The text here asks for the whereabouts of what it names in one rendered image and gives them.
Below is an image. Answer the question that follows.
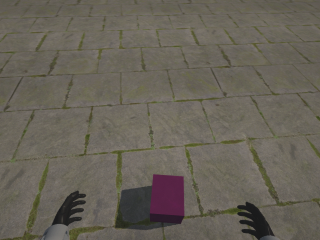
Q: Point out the robot left forearm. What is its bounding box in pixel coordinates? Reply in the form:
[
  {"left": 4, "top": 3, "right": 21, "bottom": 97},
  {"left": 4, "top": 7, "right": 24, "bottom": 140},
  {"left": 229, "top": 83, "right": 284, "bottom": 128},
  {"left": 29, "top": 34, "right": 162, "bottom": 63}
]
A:
[{"left": 40, "top": 224, "right": 69, "bottom": 240}]

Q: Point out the robot right hand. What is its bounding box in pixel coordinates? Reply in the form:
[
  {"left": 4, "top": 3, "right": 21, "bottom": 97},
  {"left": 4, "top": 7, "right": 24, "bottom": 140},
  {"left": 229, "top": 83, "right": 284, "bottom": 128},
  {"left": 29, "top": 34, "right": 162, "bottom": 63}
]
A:
[{"left": 237, "top": 202, "right": 275, "bottom": 240}]

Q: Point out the robot left hand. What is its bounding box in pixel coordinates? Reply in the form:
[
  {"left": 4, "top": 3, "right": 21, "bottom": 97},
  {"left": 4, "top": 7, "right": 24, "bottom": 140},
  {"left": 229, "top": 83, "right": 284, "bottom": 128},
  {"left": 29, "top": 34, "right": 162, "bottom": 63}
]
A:
[{"left": 52, "top": 190, "right": 86, "bottom": 226}]

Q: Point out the carton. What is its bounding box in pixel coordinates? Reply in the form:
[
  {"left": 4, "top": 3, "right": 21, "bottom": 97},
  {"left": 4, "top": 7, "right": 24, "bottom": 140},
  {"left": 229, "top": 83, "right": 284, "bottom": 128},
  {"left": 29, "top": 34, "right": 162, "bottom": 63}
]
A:
[{"left": 150, "top": 174, "right": 185, "bottom": 224}]

